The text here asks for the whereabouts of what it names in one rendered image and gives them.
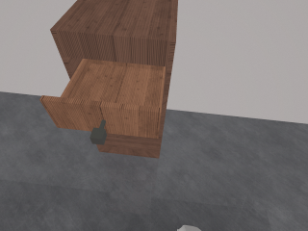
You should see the drawer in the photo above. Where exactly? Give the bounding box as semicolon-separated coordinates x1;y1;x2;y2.
39;59;166;139

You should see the handle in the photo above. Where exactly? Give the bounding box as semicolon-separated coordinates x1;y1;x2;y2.
90;119;107;145

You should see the cabinet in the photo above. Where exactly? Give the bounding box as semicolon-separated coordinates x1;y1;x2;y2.
50;0;178;159

